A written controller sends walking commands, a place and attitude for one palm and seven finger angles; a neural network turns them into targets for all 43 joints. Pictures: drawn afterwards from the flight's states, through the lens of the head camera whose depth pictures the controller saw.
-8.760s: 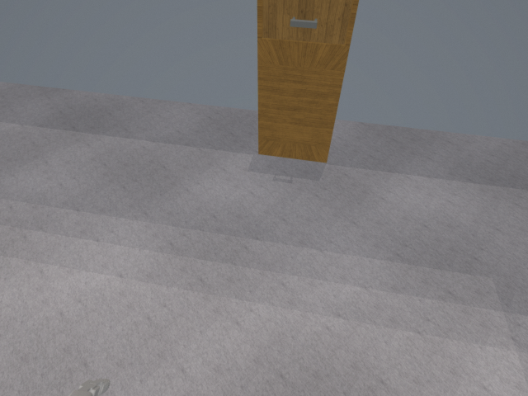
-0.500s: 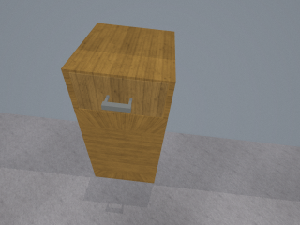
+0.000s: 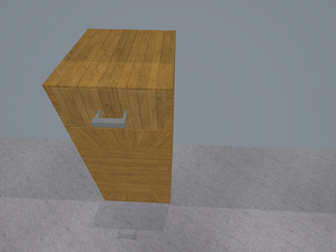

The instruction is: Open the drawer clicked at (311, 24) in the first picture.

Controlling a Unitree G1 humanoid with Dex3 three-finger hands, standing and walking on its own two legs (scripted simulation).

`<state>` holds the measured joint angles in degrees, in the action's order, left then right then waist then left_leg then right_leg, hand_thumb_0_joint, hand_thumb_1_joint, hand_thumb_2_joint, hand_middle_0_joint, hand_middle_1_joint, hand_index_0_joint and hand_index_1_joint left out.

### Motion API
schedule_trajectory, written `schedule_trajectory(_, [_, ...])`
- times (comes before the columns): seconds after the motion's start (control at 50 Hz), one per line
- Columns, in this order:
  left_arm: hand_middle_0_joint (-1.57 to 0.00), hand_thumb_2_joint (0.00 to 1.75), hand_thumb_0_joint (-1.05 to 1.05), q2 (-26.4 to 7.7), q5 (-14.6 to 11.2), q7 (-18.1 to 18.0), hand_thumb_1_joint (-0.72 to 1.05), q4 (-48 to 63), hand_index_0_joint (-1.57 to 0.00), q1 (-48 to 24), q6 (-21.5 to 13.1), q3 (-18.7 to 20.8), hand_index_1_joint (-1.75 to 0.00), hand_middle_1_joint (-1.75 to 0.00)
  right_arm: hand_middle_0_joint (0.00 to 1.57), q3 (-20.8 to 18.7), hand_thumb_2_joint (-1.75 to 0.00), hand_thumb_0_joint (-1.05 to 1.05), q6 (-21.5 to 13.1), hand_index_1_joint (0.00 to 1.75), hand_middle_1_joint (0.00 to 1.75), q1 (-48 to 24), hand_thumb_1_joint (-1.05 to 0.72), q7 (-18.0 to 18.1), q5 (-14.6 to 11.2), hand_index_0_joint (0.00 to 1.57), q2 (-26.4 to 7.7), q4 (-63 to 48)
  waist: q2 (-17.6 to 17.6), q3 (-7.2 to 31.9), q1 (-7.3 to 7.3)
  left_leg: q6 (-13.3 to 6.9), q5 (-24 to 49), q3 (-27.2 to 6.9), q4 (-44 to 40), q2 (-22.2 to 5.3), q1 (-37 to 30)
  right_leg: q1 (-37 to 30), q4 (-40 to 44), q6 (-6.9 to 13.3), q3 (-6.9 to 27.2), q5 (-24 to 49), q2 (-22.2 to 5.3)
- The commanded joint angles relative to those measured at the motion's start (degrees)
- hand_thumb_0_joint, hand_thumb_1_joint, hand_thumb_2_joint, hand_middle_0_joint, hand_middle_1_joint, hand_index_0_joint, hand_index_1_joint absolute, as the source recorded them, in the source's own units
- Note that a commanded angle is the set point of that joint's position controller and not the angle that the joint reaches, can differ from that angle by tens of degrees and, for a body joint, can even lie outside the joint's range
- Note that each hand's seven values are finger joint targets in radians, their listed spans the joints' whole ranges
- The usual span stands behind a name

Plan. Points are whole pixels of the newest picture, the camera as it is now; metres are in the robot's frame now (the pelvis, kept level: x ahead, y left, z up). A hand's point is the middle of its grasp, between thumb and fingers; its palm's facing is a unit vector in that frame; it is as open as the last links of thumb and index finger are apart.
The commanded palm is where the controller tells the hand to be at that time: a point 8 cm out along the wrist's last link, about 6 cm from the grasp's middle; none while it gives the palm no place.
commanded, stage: come to a stop and stand still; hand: left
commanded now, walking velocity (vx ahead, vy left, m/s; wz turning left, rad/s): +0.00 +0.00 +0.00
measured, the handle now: (110, 118) +0.53 +0.22 +0.00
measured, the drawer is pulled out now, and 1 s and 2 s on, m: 0.00 0.00 0.00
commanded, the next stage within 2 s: look again from close up in 0.34 s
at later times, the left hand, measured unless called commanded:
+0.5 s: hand out of the picture -0.03 +0.14 -0.17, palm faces +0.05 -0.99 -0.16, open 7.4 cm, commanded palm none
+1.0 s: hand out of the picture +0.02 +0.22 -0.18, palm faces +0.02 -0.98 -0.19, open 7.4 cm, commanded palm none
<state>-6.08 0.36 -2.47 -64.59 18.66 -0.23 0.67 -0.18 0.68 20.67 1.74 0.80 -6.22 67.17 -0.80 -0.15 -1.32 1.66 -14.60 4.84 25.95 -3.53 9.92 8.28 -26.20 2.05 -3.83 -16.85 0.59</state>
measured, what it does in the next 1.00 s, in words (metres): stands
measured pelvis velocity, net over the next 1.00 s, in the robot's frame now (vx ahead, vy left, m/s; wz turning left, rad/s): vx -0.01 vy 0.05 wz -0.01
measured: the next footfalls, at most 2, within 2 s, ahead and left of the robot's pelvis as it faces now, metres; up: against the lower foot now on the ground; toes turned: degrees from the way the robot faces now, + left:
none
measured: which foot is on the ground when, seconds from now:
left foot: down 0.00-1.00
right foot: down 0.00-1.00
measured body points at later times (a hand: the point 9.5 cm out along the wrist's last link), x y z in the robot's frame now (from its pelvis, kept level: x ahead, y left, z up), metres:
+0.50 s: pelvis +0.00 -0.01 +0.00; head +0.02 -0.01 +0.45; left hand -0.03 +0.19 -0.16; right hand +0.00 -0.22 -0.16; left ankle -0.01 +0.14 -0.74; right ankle -0.03 -0.09 -0.74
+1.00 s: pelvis -0.01 +0.05 +0.00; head -0.01 +0.06 +0.45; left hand +0.02 +0.27 -0.16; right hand +0.01 -0.19 -0.15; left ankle -0.01 +0.14 -0.74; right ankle -0.03 -0.09 -0.74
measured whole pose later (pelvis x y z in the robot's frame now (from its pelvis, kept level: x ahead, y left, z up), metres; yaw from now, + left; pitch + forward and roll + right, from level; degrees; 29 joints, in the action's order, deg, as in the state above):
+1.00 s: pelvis -0.01 +0.05 +0.00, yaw -1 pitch -2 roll -1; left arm -9.8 0.5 -2.5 -59.3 16.5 0.2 -0.2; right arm 0.3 0.2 15.8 1.0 1.0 -9.3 60.8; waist 1.0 -1.0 -0.1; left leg -2.0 -16.2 6.5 29.0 -1.1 11.1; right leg 8.8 -27.0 -1.5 -2.2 -16.4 -2.0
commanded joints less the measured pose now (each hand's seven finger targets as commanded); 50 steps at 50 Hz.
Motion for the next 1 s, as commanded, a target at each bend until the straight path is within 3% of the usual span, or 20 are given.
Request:
schedule_trajectory(0.0, [-0.2,0.9,0.0,-4.6,0.0,-0.2,0.9,0.9,-0.2,6.1,-1.2,0.4,-0.3,-0.3,0.2,-0.6,-0.9,0.0,-0.8,0.3,0.3,2.8,-0.9,0.6,0.0,0.2,-3.0,-1.2,1.6,-5.8,0.87,-1.9,5.8,-2.5,-3.3,-2.3,1.4,3.1,7.7,0.5,7.0,15.7,-7.3])
schedule_trajectory(0.08, [-0.2,0.9,0.0,-4.3,0.1,-0.2,0.9,1.0,-0.2,6.5,-1.3,0.4,-0.3,-0.3,0.2,-0.7,-0.9,0.0,-0.6,0.3,0.3,2.2,-0.9,0.6,0.0,0.2,-3.1,-1.7,2.8,-4.9,0.65,-1.7,5.5,-2.3,-2.8,-2.1,0.2,3.0,8.4,0.3,7.4,16.9,-7.5])
schedule_trajectory(0.18, [-0.2,0.9,0.0,-3.9,0.3,-0.3,0.9,0.8,-0.2,7.4,-1.5,0.5,-0.3,-0.3,0.2,-0.8,-0.9,0.0,-0.6,0.3,0.3,1.1,-0.9,0.9,-0.1,0.2,-3.3,-1.9,1.8,-3.5,0.66,-1.5,6.7,-2.0,-2.5,-2.5,-1.1,2.1,8.0,0.2,7.1,21.2,-7.5])
schedule_trajectory(0.34, [-0.2,0.9,0.0,-3.7,0.4,-0.3,0.9,0.6,-0.2,7.7,-1.4,0.5,-0.3,-0.3,0.2,-0.6,-0.9,0.0,-0.5,0.3,0.3,0.6,-0.9,0.9,0.0,0.2,-3.8,-2.3,1.5,-6.2,0.87,-1.5,6.0,-2.5,-4.0,-2.8,-0.8,3.7,9.1,0.1,7.2,15.7,-6.8])
schedule_trajectory(0.4, [-0.2,0.9,0.0,-3.9,0.3,-0.2,0.9,0.6,-0.2,7.9,-1.4,0.5,-0.3,-0.3,0.2,-0.6,-0.9,0.0,-0.7,0.3,0.3,0.6,-0.9,1.0,0.0,0.2,-4.1,-2.5,1.2,-5.0,1.02,-1.6,7.2,-2.6,-4.1,-2.9,-1.1,2.5,8.5,0.1,7.0,17.8,-6.8])
schedule_trajectory(0.42, [-0.2,0.9,0.0,-13.4,1.5,0.3,0.9,4.9,-0.2,4.1,-2.5,-0.4,-0.3,-0.3,0.2,-1.6,-0.9,0.0,-0.7,0.3,0.3,-1.5,-0.9,-0.2,0.0,0.2,-9.7,-8.4,4.7,-12.8,-0.53,-1.2,4.1,-5.7,-1.5,-0.7,2.5,9.2,8.4,-0.8,7.0,9.1,-5.9])
schedule_trajectory(0.44, [-0.2,0.9,0.0,-8.1,0.8,-0.2,0.9,4.7,-0.2,4.6,-2.5,0.3,-0.3,-0.3,0.2,-1.4,-0.9,0.0,-1.3,0.3,0.3,-2.6,-0.9,0.0,0.7,0.2,-8.2,-9.9,-0.5,-8.1,0.56,-1.9,1.1,-4.1,1.5,-2.2,3.0,10.3,7.7,0.4,9.1,2.4,-8.0])
schedule_trajectory(0.46, [-0.2,0.9,0.0,-8.5,1.0,-0.3,0.9,4.7,-0.2,4.4,-2.7,0.9,-0.3,-0.3,0.2,-1.7,-0.9,0.0,-1.5,0.3,0.3,-1.3,-0.9,0.5,0.9,0.2,-6.0,-9.3,-2.9,-3.2,-0.48,-2.4,4.1,-4.7,2.5,-1.4,2.1,7.2,7.3,1.5,10.4,8.5,-8.5])
schedule_trajectory(0.48, [-0.2,0.9,0.0,-8.1,0.7,-0.3,0.9,4.7,-0.2,4.8,-2.9,0.3,-0.3,-0.3,0.2,-1.3,-0.9,0.0,-1.8,0.3,0.3,0.0,-0.9,0.6,0.7,0.2,-5.3,-8.8,-2.3,0.4,0.02,-2.4,5.4,-4.5,3.4,-1.1,1.2,4.3,6.9,1.8,10.0,12.1,-9.0])
schedule_trajectory(0.52, [-0.2,0.9,0.0,-8.4,0.6,-0.2,0.9,5.2,-0.2,5.2,-2.9,0.0,-0.3,-0.3,0.2,-0.8,-0.9,0.0,-1.8,0.3,0.3,1.6,-0.9,0.4,0.7,0.2,-5.4,-9.2,4.1,4.2,0.03,-2.6,4.9,-3.5,3.8,-0.4,1.9,0.0,4.8,1.9,10.1,21.6,-9.0])
schedule_trajectory(0.56, [-0.2,0.9,0.0,-8.4,0.4,-0.3,0.9,5.2,-0.2,4.7,-2.7,0.4,-0.3,-0.3,0.2,-1.2,-0.9,0.0,-1.7,0.3,0.3,1.0,-0.9,0.4,0.5,0.2,-6.4,-9.1,6.9,1.5,0.41,-2.8,4.3,-3.4,3.3,-0.4,3.7,0.2,4.1,1.7,8.8,23.1,-8.9])
schedule_trajectory(0.6, [-0.2,0.9,0.0,-8.6,0.3,-0.4,0.9,5.6,-0.2,4.6,-2.4,0.4,-0.3,-0.3,0.2,-1.3,-0.9,0.0,-1.7,0.3,0.3,0.9,-0.9,0.4,0.3,0.2,-6.9,-9.1,6.0,-0.2,0.53,-2.9,6.4,-3.4,2.0,-1.0,3.8,0.2,2.7,1.4,7.4,26.0,-8.3])
schedule_trajectory(0.7, [-0.2,0.9,0.0,-8.7,0.2,-0.4,0.9,6.5,-0.2,4.0,-1.4,0.1,-0.3,-0.3,0.2,-1.1,-0.9,0.0,-1.4,0.3,0.3,-0.5,-0.9,0.3,0.3,0.2,-8.1,-8.8,0.2,-4.0,1.27,-3.3,12.2,-4.2,0.4,-2.5,3.6,2.5,1.5,0.5,5.6,19.1,-6.4])
schedule_trajectory(0.78, [-0.2,0.9,0.0,-8.9,0.2,-0.3,0.9,7.0,-0.2,3.2,-0.9,0.0,-0.3,-0.3,0.2,-0.8,-0.9,0.0,-1.4,0.3,0.3,-1.2,-0.9,0.0,0.4,0.2,-8.6,-8.7,-0.7,-5.0,1.47,-3.5,10.4,-4.5,-1.5,-2.8,4.1,2.8,2.4,-0.1,5.4,12.5,-5.9])
schedule_trajectory(0.98, [-0.2,0.9,0.0,-8.2,0.4,-0.1,0.9,6.6,-0.2,2.4,-0.4,-0.2,-0.3,-0.3,0.2,-0.9,-0.9,0.0,-1.5,0.3,0.3,-2.5,-0.9,-0.3,0.2,0.2,-9.6,-8.2,-0.8,-4.2,1.51,-4.0,5.3,-5.7,-5.8,-3.3,3.4,2.4,3.4,-1.3,4.7,7.9,-5.8])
